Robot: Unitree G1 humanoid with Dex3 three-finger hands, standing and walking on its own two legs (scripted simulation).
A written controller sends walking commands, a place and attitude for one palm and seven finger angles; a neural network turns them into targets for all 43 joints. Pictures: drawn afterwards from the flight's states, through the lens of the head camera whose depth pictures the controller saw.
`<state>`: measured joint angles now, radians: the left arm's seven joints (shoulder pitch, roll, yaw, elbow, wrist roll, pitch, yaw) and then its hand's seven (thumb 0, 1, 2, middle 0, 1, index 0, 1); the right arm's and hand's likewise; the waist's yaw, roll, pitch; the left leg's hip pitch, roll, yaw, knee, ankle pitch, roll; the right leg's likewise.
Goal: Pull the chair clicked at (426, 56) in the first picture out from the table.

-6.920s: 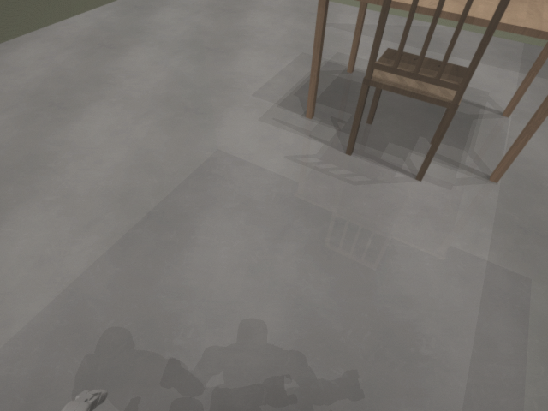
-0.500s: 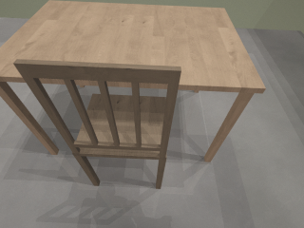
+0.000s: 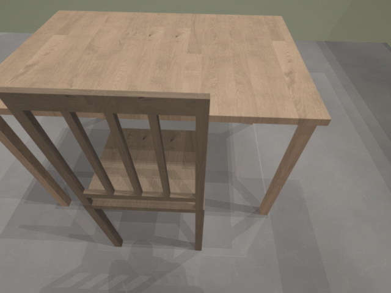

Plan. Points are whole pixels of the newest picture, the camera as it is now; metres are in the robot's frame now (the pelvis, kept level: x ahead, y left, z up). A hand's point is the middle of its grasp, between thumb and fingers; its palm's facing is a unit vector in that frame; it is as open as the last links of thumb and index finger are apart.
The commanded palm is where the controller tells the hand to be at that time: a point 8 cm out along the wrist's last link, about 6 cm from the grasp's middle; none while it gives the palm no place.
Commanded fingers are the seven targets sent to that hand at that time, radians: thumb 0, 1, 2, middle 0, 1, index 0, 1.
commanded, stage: come to a stop and stand still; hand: left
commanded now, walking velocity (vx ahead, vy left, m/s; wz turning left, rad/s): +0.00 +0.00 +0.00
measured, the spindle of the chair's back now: (127, 160) +0.44 +0.21 -0.04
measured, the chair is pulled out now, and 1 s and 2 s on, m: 0.00 0.00 0.00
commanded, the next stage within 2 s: look again from close up in 0.62 s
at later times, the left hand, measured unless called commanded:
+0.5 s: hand out of the picture +0.01 +0.17 -0.18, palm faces +0.05 -0.98 -0.19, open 7.4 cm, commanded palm none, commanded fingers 0.00 0.90 0.90 -0.20 -0.30 -0.20 -0.30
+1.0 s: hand out of the picture +0.04 +0.22 -0.19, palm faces +0.00 -0.97 -0.23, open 7.4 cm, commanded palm none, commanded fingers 0.00 0.90 0.90 -0.20 -0.30 -0.20 -0.30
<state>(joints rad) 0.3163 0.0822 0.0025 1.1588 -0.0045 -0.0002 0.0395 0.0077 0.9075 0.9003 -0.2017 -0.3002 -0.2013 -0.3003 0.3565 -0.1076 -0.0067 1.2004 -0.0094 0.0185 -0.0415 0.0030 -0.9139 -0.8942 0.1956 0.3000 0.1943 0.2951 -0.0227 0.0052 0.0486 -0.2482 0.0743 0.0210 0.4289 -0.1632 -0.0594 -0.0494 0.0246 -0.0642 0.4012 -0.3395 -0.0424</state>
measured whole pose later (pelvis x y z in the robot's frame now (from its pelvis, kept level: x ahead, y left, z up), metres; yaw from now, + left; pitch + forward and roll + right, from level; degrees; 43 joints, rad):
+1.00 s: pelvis +0.01 +0.04 -0.02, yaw -1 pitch -1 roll +0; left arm 0.30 0.16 0.00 1.00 0.01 0.00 0.06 0.01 0.90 0.90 -0.20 -0.30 -0.20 -0.30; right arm 0.27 -0.17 0.00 1.02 -0.01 0.00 -0.03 0.00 -0.92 -0.89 0.20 0.30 0.20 0.30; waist -0.01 0.01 0.04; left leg -0.32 0.04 0.05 0.65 -0.31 0.00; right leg -0.10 -0.03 -0.03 0.57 -0.45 0.02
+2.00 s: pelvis -0.04 +0.01 -0.08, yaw +0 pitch +12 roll +0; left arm 0.34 0.16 0.14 0.21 -0.23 -0.50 -0.33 0.01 0.67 0.79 -0.17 -0.26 -0.18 -0.26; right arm 0.12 -0.24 -0.08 0.57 0.02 -0.22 -0.03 0.01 -0.91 -0.89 0.20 0.30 0.20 0.30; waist -0.02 -0.01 -0.16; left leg -0.89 0.07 0.01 1.05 -0.37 -0.04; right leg -0.72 -0.01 -0.06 1.12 -0.62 -0.03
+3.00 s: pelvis -0.05 +0.06 -0.09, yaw -1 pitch +14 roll -4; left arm 0.35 0.25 0.17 0.02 -0.25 -0.37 -0.23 -0.01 -0.45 0.32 -0.07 -0.09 -0.07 -0.09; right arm 0.19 -0.20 0.02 0.52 0.03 -0.18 -0.05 0.01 -0.91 -0.89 0.20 0.30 0.20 0.30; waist -0.01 0.04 -0.14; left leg -0.98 0.06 -0.02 1.12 -0.38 0.02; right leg -0.75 -0.01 -0.08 1.09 -0.58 0.02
